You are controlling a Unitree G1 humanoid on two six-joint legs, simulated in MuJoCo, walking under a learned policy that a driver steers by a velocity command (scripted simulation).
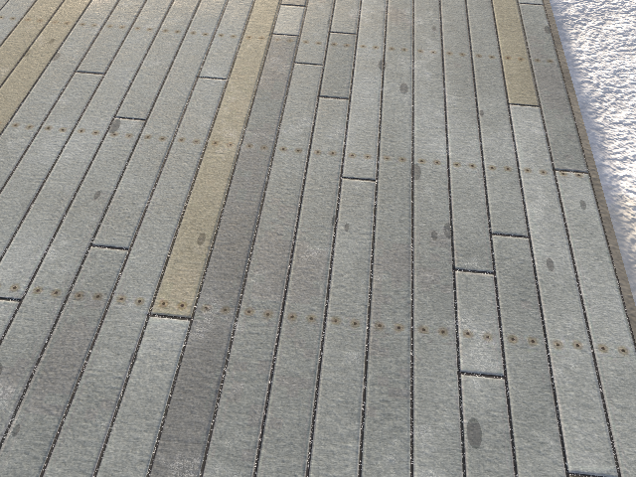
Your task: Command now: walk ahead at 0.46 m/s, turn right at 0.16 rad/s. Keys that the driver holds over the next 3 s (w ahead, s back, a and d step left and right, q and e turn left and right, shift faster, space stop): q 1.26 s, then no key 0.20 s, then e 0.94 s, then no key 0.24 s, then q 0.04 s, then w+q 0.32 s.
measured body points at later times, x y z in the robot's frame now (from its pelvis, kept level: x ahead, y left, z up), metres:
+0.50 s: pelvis +0.16 -0.03 -0.01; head +0.19 -0.02 +0.44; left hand +0.26 +0.26 -0.11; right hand +0.33 -0.30 -0.12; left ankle +0.17 +0.10 -0.70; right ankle +0.24 -0.14 -0.75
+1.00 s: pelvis +0.18 +0.00 -0.01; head +0.21 +0.03 +0.44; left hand +0.19 +0.32 -0.11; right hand +0.45 -0.19 -0.09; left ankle +0.16 +0.09 -0.75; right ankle +0.27 -0.13 -0.72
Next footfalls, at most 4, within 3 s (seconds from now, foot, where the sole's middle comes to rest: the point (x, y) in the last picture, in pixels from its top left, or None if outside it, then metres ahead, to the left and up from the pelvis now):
0.20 right None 0.28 -0.14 -0.78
0.60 left None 0.20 0.11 -0.78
1.08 right None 0.30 -0.10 -0.78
1.48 left None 0.12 0.12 -0.78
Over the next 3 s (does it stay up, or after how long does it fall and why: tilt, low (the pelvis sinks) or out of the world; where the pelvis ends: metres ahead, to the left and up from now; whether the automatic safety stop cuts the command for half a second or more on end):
stays up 0.25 0.02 0.00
